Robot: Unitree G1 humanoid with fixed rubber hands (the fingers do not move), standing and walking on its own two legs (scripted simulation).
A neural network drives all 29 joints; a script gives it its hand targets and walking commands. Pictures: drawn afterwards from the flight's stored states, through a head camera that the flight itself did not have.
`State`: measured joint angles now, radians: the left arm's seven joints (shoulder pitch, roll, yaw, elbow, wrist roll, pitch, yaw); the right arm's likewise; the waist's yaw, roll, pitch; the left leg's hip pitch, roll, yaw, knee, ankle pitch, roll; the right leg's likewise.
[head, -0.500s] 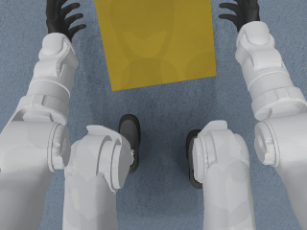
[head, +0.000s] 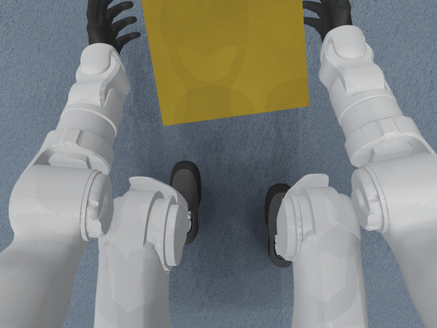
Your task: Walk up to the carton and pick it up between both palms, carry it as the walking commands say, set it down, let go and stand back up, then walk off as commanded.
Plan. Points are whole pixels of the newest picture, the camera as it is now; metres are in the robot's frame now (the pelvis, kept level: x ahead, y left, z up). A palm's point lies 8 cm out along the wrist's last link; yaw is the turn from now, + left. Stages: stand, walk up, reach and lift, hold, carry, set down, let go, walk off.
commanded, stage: reach and lift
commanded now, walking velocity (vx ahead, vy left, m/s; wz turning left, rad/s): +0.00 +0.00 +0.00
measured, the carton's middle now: (226, 54) +0.51 +0.02 -0.25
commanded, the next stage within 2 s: none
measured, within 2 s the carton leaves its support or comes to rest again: leaves its support in 0.80 s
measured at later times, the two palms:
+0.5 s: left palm (126, 35) +0.52 +0.16 -0.18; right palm (326, 21) +0.54 -0.13 -0.18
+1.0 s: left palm (119, 28) +0.52 +0.16 -0.15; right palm (332, 18) +0.53 -0.13 -0.16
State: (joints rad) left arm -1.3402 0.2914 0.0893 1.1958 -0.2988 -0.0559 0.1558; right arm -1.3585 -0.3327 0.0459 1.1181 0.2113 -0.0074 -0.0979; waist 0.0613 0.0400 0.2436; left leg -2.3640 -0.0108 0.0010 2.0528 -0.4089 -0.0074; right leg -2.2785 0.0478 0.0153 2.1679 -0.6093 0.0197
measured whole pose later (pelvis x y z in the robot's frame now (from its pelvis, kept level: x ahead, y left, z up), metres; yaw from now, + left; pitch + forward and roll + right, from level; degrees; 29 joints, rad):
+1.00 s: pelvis +0.01 -0.01 -0.01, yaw -1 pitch +40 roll +1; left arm -1.28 0.17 0.29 1.05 -0.14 0.09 0.19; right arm -1.32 -0.22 -0.07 1.05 0.04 0.13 -0.14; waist 0.08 0.03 0.16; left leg -2.35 -0.05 -0.04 2.11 -0.46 -0.06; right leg -2.29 0.10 0.02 2.22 -0.63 0.02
